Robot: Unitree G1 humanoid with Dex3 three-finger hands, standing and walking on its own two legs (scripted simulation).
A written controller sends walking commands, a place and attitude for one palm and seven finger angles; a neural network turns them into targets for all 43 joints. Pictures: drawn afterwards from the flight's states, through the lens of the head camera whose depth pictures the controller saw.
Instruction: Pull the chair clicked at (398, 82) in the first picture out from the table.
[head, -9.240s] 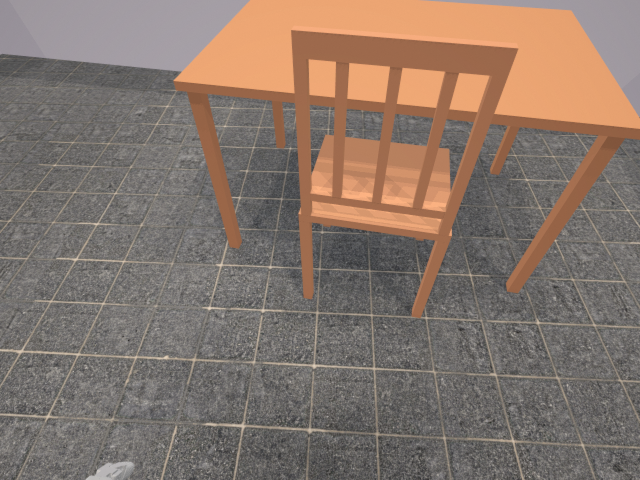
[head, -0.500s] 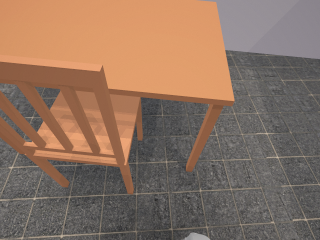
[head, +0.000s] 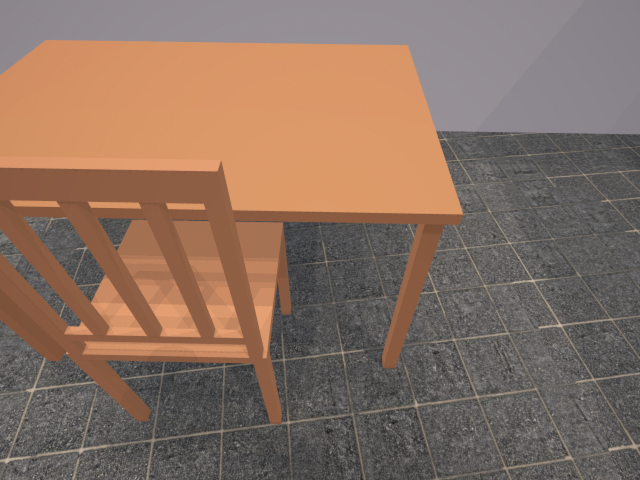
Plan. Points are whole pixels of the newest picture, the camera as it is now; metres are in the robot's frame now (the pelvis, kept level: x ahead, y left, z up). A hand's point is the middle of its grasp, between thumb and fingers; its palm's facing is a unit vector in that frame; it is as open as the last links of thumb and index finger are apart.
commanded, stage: come to a stop and stand still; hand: left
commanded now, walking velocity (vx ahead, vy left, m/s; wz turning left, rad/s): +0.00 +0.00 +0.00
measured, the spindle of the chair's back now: (120, 278) +0.42 +0.36 -0.05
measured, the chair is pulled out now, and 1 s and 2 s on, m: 0.00 0.00 0.00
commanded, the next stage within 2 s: look again from close up in 0.20 s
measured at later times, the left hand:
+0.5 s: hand out of the picture +0.07 +0.18 -0.15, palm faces -0.02 -0.95 -0.31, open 7.4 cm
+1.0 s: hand out of the picture +0.11 +0.14 -0.14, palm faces +0.01 -0.95 -0.30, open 7.4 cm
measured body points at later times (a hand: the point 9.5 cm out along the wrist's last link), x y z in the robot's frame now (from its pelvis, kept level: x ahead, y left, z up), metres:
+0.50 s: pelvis +0.03 -0.03 +0.01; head +0.06 -0.06 +0.46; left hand +0.07 +0.23 -0.12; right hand +0.08 -0.29 -0.15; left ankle +0.00 +0.09 -0.73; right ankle +0.03 -0.17 -0.73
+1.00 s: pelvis +0.04 -0.08 +0.01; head +0.07 -0.10 +0.46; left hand +0.11 +0.19 -0.12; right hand +0.10 -0.34 -0.14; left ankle +0.00 +0.09 -0.73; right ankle +0.03 -0.17 -0.73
